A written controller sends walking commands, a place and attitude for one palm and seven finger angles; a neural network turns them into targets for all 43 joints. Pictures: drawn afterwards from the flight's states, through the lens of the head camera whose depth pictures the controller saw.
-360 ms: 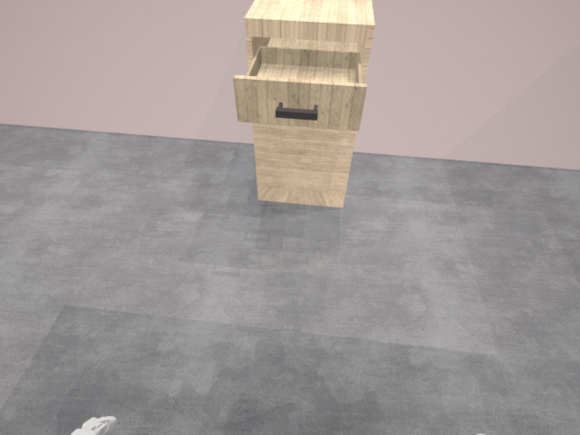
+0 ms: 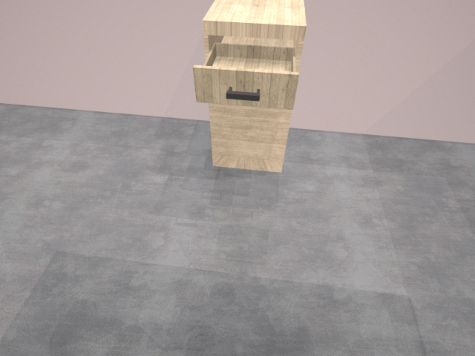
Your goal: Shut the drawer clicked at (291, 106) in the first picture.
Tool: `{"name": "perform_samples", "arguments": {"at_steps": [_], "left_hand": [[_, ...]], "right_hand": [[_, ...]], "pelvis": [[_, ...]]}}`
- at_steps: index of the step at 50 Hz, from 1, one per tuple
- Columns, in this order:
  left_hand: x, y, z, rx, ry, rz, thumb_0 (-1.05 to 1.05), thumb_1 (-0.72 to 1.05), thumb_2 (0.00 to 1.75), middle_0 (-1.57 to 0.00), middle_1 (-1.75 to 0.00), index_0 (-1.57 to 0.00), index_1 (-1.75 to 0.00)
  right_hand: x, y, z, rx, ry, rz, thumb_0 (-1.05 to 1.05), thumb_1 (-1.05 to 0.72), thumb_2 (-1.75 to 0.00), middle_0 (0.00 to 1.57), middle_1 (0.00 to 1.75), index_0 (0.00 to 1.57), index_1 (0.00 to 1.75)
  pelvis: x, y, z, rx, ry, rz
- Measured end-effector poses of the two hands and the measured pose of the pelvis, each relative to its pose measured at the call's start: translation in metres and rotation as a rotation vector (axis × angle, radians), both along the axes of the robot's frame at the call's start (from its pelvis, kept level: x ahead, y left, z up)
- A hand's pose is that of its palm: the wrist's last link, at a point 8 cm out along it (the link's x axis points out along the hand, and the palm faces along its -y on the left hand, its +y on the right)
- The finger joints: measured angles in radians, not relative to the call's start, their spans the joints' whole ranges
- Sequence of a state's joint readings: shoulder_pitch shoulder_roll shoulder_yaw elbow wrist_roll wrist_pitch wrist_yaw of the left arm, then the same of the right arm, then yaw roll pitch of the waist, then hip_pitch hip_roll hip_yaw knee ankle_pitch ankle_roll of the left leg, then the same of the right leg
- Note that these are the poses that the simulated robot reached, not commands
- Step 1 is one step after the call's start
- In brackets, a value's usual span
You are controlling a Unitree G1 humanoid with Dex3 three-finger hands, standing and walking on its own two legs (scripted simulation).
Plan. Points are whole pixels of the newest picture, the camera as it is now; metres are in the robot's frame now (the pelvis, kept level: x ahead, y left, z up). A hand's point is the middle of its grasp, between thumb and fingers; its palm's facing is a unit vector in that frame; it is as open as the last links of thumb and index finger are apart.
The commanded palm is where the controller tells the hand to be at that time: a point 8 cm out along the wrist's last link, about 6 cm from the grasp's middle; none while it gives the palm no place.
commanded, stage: stand and wait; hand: left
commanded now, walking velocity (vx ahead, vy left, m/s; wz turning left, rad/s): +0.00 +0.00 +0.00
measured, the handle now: (243, 93) +0.98 +0.04 -0.06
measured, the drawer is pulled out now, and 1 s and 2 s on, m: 0.30 0.30 0.30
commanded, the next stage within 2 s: look at it before walking up in 0.46 s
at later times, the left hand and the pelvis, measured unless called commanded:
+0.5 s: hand out of the picture +0.06 +0.23 -0.16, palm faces -0.04 -0.95 -0.32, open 7.4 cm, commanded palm none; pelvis -0.01 -0.01 +0.00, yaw +0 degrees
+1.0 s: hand out of the picture +0.06 +0.23 -0.16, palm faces -0.04 -0.95 -0.32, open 7.4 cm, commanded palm none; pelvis +0.00 -0.01 +0.00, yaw -1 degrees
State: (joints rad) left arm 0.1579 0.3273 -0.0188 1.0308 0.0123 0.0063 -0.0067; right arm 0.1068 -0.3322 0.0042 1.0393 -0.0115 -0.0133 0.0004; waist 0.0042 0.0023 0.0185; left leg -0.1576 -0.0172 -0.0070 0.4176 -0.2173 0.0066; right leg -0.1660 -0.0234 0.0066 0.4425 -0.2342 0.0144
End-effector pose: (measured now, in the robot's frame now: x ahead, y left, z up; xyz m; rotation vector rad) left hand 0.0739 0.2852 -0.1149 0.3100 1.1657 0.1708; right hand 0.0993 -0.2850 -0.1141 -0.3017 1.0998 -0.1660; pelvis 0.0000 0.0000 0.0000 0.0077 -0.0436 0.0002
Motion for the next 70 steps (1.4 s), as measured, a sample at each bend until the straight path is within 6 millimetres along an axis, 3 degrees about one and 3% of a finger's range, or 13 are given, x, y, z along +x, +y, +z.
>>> {"name": "perform_samples", "arguments": {"at_steps": [9, 18, 31, 61, 70], "left_hand": [[-0.030, -0.003, -0.005, 0.002, 0.081, 0.022, 0.00, 0.90, 0.90, -0.20, -0.30, -0.20, -0.30], [-0.032, -0.005, -0.005, 0.002, 0.081, 0.021, 0.00, 0.90, 0.90, -0.20, -0.30, -0.20, -0.30], [-0.019, -0.009, -0.004, -0.004, 0.046, 0.008, 0.00, 0.90, 0.90, -0.20, -0.30, -0.20, -0.30], [-0.017, -0.009, -0.005, -0.006, 0.075, 0.021, 0.00, 0.90, 0.90, -0.20, -0.30, -0.20, -0.30], [-0.030, -0.033, -0.027, -0.081, 0.164, 0.032, 0.00, 0.91, 0.90, -0.20, -0.30, -0.20, -0.30]], "right_hand": [[-0.043, -0.012, -0.007, -0.010, 0.109, -0.044, 0.01, -0.90, -0.90, 0.20, 0.30, 0.20, 0.30], [-0.062, -0.015, -0.008, -0.007, 0.147, -0.065, 0.01, -0.90, -0.90, 0.20, 0.30, 0.20, 0.30], [-0.057, -0.009, -0.009, 0.008, 0.124, -0.062, 0.00, -0.90, -0.90, 0.20, 0.30, 0.20, 0.30], [-0.036, -0.010, -0.005, -0.002, 0.115, -0.051, 0.00, -0.90, -0.90, 0.20, 0.30, 0.20, 0.30], [-0.052, 0.015, -0.023, 0.062, 0.153, -0.115, 0.00, -0.90, -0.90, 0.20, 0.30, 0.20, 0.30]], "pelvis": [[-0.006, -0.006, 0.001, -0.003, 0.001, -0.001], [-0.010, -0.008, 0.002, -0.004, -0.002, -0.004], [-0.012, -0.008, 0.003, -0.003, 0.002, -0.007], [0.000, -0.009, 0.004, -0.004, 0.010, -0.009], [0.025, -0.008, -0.005, -0.005, 0.018, -0.066]]}}
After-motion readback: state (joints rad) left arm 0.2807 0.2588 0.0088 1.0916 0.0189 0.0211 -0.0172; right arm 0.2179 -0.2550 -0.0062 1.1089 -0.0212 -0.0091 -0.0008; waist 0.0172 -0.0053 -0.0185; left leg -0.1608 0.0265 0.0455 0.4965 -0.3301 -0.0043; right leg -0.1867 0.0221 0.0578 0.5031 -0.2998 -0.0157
